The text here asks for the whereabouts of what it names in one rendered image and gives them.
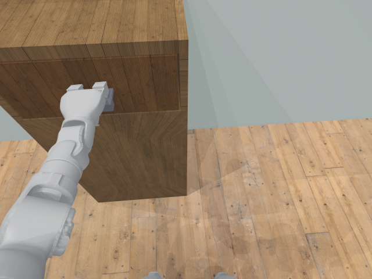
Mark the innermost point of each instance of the handle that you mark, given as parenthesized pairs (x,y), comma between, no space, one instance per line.
(109,105)

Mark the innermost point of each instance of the robot left forearm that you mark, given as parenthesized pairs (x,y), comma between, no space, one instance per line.
(61,171)

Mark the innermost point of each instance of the drawer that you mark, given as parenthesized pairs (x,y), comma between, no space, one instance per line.
(141,83)

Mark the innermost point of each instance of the robot left hand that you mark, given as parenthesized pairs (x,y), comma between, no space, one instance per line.
(87,103)

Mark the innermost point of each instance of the cabinet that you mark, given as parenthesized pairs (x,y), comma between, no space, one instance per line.
(140,155)

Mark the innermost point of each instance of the robot left upper arm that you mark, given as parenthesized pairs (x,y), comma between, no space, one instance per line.
(38,229)

